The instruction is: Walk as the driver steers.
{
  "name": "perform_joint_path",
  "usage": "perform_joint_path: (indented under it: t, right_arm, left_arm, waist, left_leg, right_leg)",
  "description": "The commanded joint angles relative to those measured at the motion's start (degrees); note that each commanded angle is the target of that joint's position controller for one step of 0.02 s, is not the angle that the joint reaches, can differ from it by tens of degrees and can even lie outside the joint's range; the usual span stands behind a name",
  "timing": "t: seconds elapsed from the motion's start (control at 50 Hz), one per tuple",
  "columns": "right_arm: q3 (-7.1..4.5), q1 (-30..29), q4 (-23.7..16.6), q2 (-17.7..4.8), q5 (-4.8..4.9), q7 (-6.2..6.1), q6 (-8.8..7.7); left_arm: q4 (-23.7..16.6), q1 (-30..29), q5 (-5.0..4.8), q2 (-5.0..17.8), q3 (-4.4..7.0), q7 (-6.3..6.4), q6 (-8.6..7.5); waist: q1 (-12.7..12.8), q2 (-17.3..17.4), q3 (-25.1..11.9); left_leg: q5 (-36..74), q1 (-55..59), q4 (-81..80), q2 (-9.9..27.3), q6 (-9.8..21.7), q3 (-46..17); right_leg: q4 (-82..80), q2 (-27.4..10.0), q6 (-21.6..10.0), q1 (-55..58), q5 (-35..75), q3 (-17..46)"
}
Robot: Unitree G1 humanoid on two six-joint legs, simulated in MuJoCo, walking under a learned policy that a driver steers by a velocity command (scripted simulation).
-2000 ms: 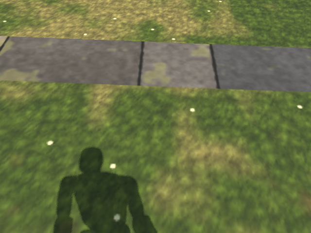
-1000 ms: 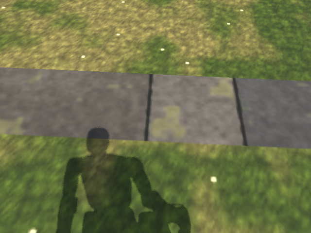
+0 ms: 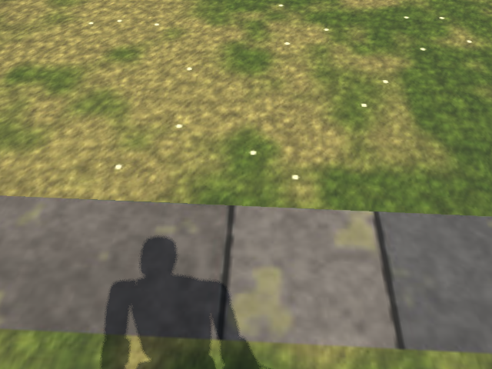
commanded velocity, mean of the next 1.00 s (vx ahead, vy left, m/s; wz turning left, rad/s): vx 0.14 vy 0.00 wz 0.00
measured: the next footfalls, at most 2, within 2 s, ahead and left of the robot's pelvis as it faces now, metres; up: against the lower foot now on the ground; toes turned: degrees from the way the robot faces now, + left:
right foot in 1.18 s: +0.40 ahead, -0.09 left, +0.00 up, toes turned -3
left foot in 1.76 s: +0.71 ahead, +0.06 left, +0.00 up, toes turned +4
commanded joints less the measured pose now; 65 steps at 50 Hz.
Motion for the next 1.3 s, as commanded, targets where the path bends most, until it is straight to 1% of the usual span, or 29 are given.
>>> perform_joint_path:
  t: [0.02, 0.52, 0.54, 0.6, 0.64, 0.68, 0.74, 0.84, 0.86, 0.88, 0.9, 0.92, 0.94, 0.96, 0.98, 1.0, 1.04, 1.08, 1.1, 1.12, 1.14, 1.16, 1.18, 1.2, 1.22, 1.24, 1.26, 1.28, 1.3]
  right_arm:
    - [-0.52, 3.41, -0.53, -4.19, -0.05, -0.16, -0.34]
    - [0.18, 6.19, 1.42, -2.93, -0.05, -0.43, 0.00]
    - [0.21, 6.90, 1.66, -2.77, -0.14, -0.41, 0.03]
    - [-0.78, 7.36, 0.70, -4.55, -0.58, -0.10, 0.57]
    - [-0.87, 7.20, -0.57, -4.01, -0.78, 0.32, 0.51]
    - [-1.04, 6.85, -1.68, -3.80, -0.84, 0.63, -0.22]
    - [-1.53, 6.24, -3.24, -4.32, -0.69, 1.21, -1.48]
    - [-1.87, 7.65, -4.62, -4.06, -0.88, 1.57, -3.44]
    - [-2.05, 9.91, -4.27, -4.47, -0.85, 1.54, -3.89]
    - [-2.34, 14.20, -3.19, -5.33, -0.58, 1.37, -4.37]
    - [-3.23, 20.14, -1.00, -8.11, -0.14, 0.95, -4.66]
    - [-4.41, 24.52, 0.95, -11.57, -0.47, 0.59, -4.44]
    - [-4.42, 27.24, 1.47, -10.90, -1.42, 0.46, -4.23]
    - [-4.27, 27.13, 1.17, -10.33, -2.24, 0.45, -3.86]
    - [-4.15, 25.21, 0.66, -10.20, -2.68, 0.43, -3.55]
    - [-3.95, 22.08, -0.18, -10.03, -2.63, 0.49, -3.60]
    - [-3.50, 14.37, -2.36, -9.26, -1.74, 0.58, -4.24]
    - [-3.38, 7.40, -4.14, -9.49, -0.70, 0.61, -4.85]
    - [-3.53, 7.06, -4.21, -10.59, -0.25, 0.81, -5.25]
    - [-3.79, 8.15, -3.82, -11.99, 0.15, 0.95, -5.55]
    - [-3.94, 8.63, -3.45, -12.88, 0.34, 0.97, -5.70]
    - [-3.97, 8.74, -3.22, -13.36, 0.23, 0.89, -5.61]
    - [-3.82, 9.31, -3.04, -12.97, -0.19, 0.97, -5.46]
    - [-2.56, 11.28, -4.09, -6.73, -1.04, 1.41, -5.15]
    - [-2.57, 16.78, -5.77, -4.22, 0.98, 2.00, -5.08]
    - [-3.12, 12.71, -7.14, -7.51, 0.15, 2.02, -4.45]
    - [-3.43, 7.69, -8.25, -9.17, -0.70, 2.35, -4.24]
    - [-3.39, 6.01, -8.43, -8.32, -1.01, 2.53, -4.11]
    - [-3.46, 6.27, -8.53, -7.97, -1.64, 2.79, -3.57]
  left_arm:
    - [0.25, 3.81, -0.06, 3.61, 0.51, 0.31, -0.19]
    - [4.31, 6.02, -0.06, 1.96, -0.19, 0.98, 0.17]
    - [4.52, 6.44, -0.04, 1.85, -0.21, 0.95, 0.22]
    - [3.77, 6.59, 0.11, 4.15, 0.99, 0.65, 0.95]
    - [2.85, 6.83, 0.14, 3.70, 1.22, 0.24, 1.02]
    - [2.11, 7.39, 0.19, 3.51, 1.50, -0.04, 0.40]
    - [0.99, 7.68, 0.12, 4.85, 2.29, -0.55, -0.66]
    - [-0.18, 7.82, -0.17, 6.00, 3.24, -0.87, -1.99]
    - [-0.99, 6.27, -0.22, 6.01, 3.28, -0.98, -2.38]
    - [-2.56, 2.60, -0.29, 5.24, 3.11, -1.10, -2.96]
    - [-5.04, -2.35, -0.24, 3.28, 2.73, -1.42, -3.83]
    - [-7.11, -5.91, 0.90, 3.84, 2.82, -1.62, -4.47]
    - [-8.60, -10.61, 1.74, 6.87, 3.65, -1.62, -4.53]
    - [-9.27, -12.49, 1.51, 6.87, 3.88, -1.74, -4.50]
    - [-9.99, -13.23, 0.86, 5.84, 3.68, -2.05, -4.42]
    - [-11.34, -14.59, 0.28, 5.18, 3.46, -2.44, -4.21]
    - [-13.73, -16.47, 0.26, 4.22, 2.90, -3.28, -3.40]
    - [-14.44, -15.04, 0.58, 3.05, 2.33, -4.17, -2.48]
    - [-13.67, -12.26, 0.47, 3.28, 2.58, -4.02, -2.03]
    - [-12.46, -8.45, 0.48, 5.16, 3.40, -3.36, -1.61]
    - [-10.69, -2.96, 0.45, 7.14, 4.31, -2.62, -1.41]
    - [-7.92, 4.47, 0.53, 8.66, 5.25, -1.94, -1.36]
    - [-5.78, 10.64, 1.16, 10.87, 6.16, -1.37, -1.54]
    - [-4.98, 15.53, 2.65, 16.01, 7.02, -1.22, -1.97]
    - [-5.84, 12.94, 2.18, 18.44, 6.77, -1.82, -1.98]
    - [-7.19, 3.48, 0.63, 16.41, 6.30, -2.09, -2.12]
    - [-8.68, -2.18, 0.15, 11.40, 4.97, -2.36, -2.70]
    - [-8.18, -3.32, 0.37, 9.84, 4.43, -2.54, -3.43]
    - [-7.62, -3.15, 0.42, 8.97, 3.96, -2.29, -3.94]
  waist:
    - [0.00, 1.56, 3.70]
    - [-0.37, 1.02, 4.62]
    - [-0.42, 0.87, 3.52]
    - [-0.50, 0.49, 6.36]
    - [-0.40, 0.31, 10.49]
    - [-0.20, 0.51, 10.05]
    - [0.00, -0.17, 7.26]
    - [-0.80, -1.43, 8.08]
    - [-2.05, -0.37, 8.16]
    - [-4.36, 2.40, 8.47]
    - [-6.77, 10.22, 8.53]
    - [-8.38, 15.26, 10.39]
    - [-10.14, 10.52, 11.56]
    - [-9.90, 5.80, 10.34]
    - [-8.58, 4.37, 8.94]
    - [-6.69, 4.40, 8.55]
    - [-2.90, 5.62, 9.20]
    - [0.51, 6.18, 9.09]
    - [1.44, 7.19, 7.08]
    - [2.77, 7.65, 4.55]
    - [5.43, 6.86, 1.42]
    - [8.80, 5.87, -2.40]
    - [11.22, 5.31, -4.97]
    - [10.52, -5.31, -9.48]
    - [5.39, -13.47, -14.58]
    - [1.47, -7.50, -5.83]
    - [0.93, -1.31, 0.05]
    - [-0.28, 1.13, 2.38]
    - [-1.92, 0.40, 2.13]
  left_leg:
    - [0.95, -4.85, -6.18, 5.68, 2.39, -6.25]
    - [2.93, -3.32, -5.86, 5.24, 2.68, -5.50]
    - [-0.92, -2.99, -6.16, 4.69, 2.80, -5.26]
    - [-21.22, -7.05, -3.50, 2.16, 4.97, -4.79]
    - [-27.02, -11.17, -2.63, 2.58, 6.33, -6.59]
    - [-24.10, -11.92, -1.53, 3.15, 6.91, -8.29]
    - [-20.59, -10.73, -0.42, 2.60, 7.45, -9.00]
    - [-15.78, -7.95, 2.23, 1.43, 8.52, -8.17]
    - [-15.60, -4.70, 0.98, 2.11, 9.35, -9.72]
    - [-15.21, 1.61, -2.21, 4.08, 10.62, -13.51]
    - [-8.27, 13.24, -7.79, 9.25, 12.64, -21.60]
    - [6.75, 24.18, -9.02, 16.94, 15.28, -29.11]
    - [18.89, 28.88, -7.30, 20.80, 17.16, -30.81]
    - [24.71, 31.38, -5.80, 20.49, 17.20, -28.58]
    - [25.67, 30.97, -6.32, 19.84, 16.41, -26.05]
    - [23.88, 27.88, -8.36, 18.41, 14.88, -23.26]
    - [19.61, 16.74, -13.63, 13.71, 11.59, -16.67]
    - [22.15, 2.87, -16.06, 9.12, 9.05, -8.86]
    - [31.01, -1.41, -15.04, 8.79, 8.59, -6.96]
    - [41.49, -1.63, -11.05, 9.53, 8.20, -5.94]
    - [48.99, -0.26, -3.57, 9.31, 7.14, -4.09]
    - [50.04, -0.45, 7.06, 8.16, 5.80, -2.86]
    - [41.11, -5.23, 19.86, 5.97, 5.18, -2.00]
    - [3.73, -14.14, 42.76, 0.46, 4.44, -0.07]
    - [-16.23, -23.31, 57.96, -6.62, 4.65, -5.63]
    - [-9.88, -26.89, 59.32, -1.37, 5.48, -6.73]
    - [-4.27, -26.61, 56.33, 1.56, 5.72, -5.18]
    - [-2.29, -24.14, 52.76, 3.43, 5.81, -5.10]
    - [-1.82, -21.11, 49.66, 4.73, 5.54, -5.26]
  right_leg:
    - [-4.58, -6.98, 0.49, 1.89, -1.92, 8.41]
    - [-3.85, -7.40, 0.81, 2.01, 0.25, 8.68]
    - [-4.15, -6.92, 0.74, 2.40, -3.85, 8.59]
    - [-2.59, -4.93, -1.44, -2.11, -26.01, 8.80]
    - [-2.45, -5.93, -2.99, -5.14, -32.64, 11.36]
    - [-1.93, -7.39, -4.11, -4.28, -30.81, 14.36]
    - [-3.16, -8.75, -5.41, -1.99, -29.44, 17.77]
    - [-3.34, -10.34, -7.60, -2.29, -27.08, 21.83]
    - [-0.58, -9.48, -7.54, -5.06, -24.07, 20.66]
    - [5.54, -6.54, -6.47, -10.88, -18.89, 16.00]
    - [16.56, -0.85, -3.98, -21.46, -12.67, 6.43]
    - [26.26, 0.74, -2.43, -35.47, -16.11, -0.21]
    - [34.34, -1.26, -2.11, -45.02, -24.20, 0.71]
    - [39.24, -2.62, -1.71, -48.66, -24.99, 2.00]
    - [42.23, -3.73, -1.52, -49.32, -23.63, 2.82]
    - [42.35, -4.33, -1.53, -47.90, -21.37, 3.18]
    - [35.45, -4.06, -1.18, -38.87, -14.66, 2.20]
    - [21.92, -2.06, -1.11, -20.40, -4.03, 0.26]
    - [19.01, 0.54, -1.55, -9.54, -0.04, -1.82]
    - [18.67, 2.42, -2.08, -2.30, 1.58, -3.09]
    - [16.57, 3.40, -2.80, 3.91, 2.23, -3.20]
    - [13.43, 3.65, -3.46, 11.88, 2.41, -2.70]
    - [11.39, 0.74, -3.97, 19.81, -0.89, -0.14]
    - [8.34, -14.26, -6.36, 26.18, -14.91, 18.25]
    - [-8.47, -25.70, -12.55, 26.01, -18.37, 51.59]
    - [-11.52, -24.23, -12.43, 17.25, -25.92, 48.69]
    - [-10.79, -22.03, -11.38, 8.79, -22.52, 38.89]
    - [-11.28, -19.06, -10.01, 3.38, -14.41, 31.82]
    - [-11.61, -16.67, -8.95, 0.14, -9.02, 26.78]
Velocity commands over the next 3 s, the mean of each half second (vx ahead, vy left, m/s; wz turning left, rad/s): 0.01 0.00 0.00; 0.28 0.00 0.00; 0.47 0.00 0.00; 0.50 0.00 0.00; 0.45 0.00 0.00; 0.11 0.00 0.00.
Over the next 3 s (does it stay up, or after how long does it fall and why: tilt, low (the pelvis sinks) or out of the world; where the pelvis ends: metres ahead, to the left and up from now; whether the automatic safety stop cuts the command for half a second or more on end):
stays up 1.01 -0.01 0.00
